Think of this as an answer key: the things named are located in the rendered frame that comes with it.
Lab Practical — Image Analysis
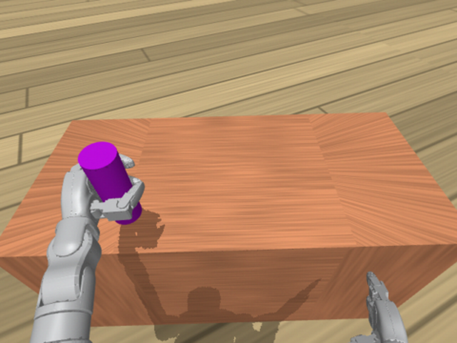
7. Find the left robot arm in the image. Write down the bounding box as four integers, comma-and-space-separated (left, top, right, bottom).
29, 217, 101, 343

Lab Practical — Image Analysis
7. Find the right robot hand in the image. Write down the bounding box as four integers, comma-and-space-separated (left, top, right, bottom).
349, 272, 408, 343

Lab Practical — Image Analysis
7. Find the left robot hand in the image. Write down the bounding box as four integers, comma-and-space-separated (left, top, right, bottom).
61, 154, 145, 225

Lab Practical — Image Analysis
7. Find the can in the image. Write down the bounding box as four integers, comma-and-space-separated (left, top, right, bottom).
78, 141, 142, 224

